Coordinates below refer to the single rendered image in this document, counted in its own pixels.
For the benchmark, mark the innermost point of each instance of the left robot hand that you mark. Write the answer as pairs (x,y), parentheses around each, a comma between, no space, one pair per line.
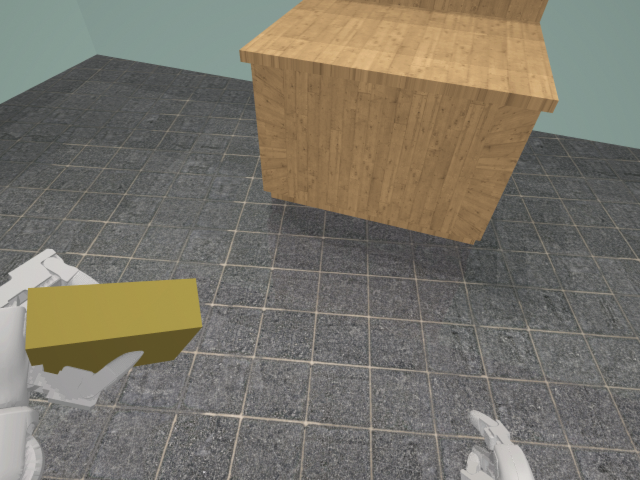
(72,386)

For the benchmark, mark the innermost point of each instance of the robot left forearm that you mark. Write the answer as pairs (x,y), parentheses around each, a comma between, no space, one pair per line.
(21,455)

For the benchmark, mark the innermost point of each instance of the sponge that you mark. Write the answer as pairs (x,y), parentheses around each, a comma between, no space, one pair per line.
(88,326)

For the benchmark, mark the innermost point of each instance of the table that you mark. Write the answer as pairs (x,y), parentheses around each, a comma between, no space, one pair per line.
(410,113)

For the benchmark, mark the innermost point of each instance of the right robot hand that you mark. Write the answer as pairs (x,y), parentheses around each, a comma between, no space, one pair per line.
(508,461)

